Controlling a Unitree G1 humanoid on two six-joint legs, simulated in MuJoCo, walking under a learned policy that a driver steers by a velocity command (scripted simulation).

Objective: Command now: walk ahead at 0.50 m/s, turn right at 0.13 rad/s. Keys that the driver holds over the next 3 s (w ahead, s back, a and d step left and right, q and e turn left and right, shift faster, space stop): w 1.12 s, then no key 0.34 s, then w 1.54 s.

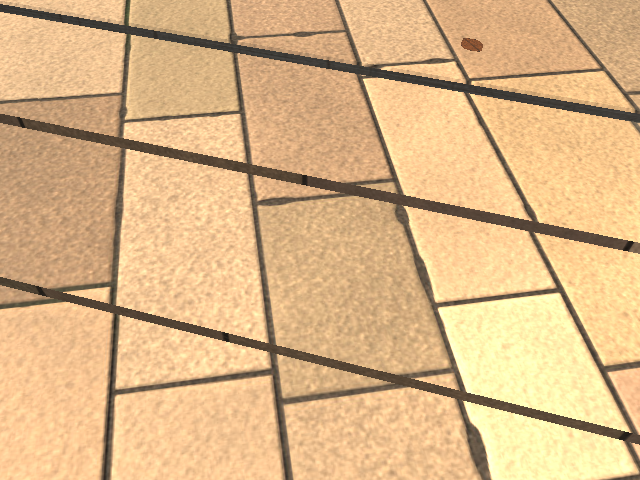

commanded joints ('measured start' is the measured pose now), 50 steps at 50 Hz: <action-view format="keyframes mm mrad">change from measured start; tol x32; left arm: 1 -41 81 26 -98 6 -22 -2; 50 -40 107 15 27 -21 -66 -16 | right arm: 1 47 -94 -17 -38 -9 -5 -8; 21 275 -31 27 12 -1 6 -33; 41 -222 -61 1 -91 27 17 7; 50 149 -150 -39 2 6 18 -13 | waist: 1 -7 125 -17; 18 57 201 -77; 21 133 -248 -469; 25 20 -29 -37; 50 -86 129 -148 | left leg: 1 227 264 -383 -299 -34 169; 15 329 282 -141 -336 370 146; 19 281 225 -44 69 894 63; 21 -278 -22 -110 698 -306 -27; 23 -469 77 -137 894 -232 -7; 45 60 44 41 -25 70 25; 48 703 444 -764 -205 -111 271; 50 489 377 -506 -211 -128 201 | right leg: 1 -282 -115 10 20 101 8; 8 -486 -160 -50 -34 205 55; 18 5 16 -203 -572 228 -57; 21 770 -428 706 -884 58 -325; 26 179 -259 228 -1034 90 -201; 36 244 -224 -20 -1124 318 -197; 45 401 -233 -53 -746 674 -117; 48 -319 7 27 87 -161 18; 50 -420 -101 -3 146 -20 -5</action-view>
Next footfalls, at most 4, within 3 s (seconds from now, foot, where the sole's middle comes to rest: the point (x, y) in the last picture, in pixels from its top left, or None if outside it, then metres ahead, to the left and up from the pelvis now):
0.38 right None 0.38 -0.15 -0.73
0.92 left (275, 408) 0.63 0.10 -0.73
1.36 right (372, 295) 0.90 -0.11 -0.69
1.72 left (272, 323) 0.82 0.12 -0.69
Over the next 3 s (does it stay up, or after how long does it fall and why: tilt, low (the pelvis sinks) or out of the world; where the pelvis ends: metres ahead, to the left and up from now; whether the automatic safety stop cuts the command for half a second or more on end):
stays up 1.34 -0.02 0.13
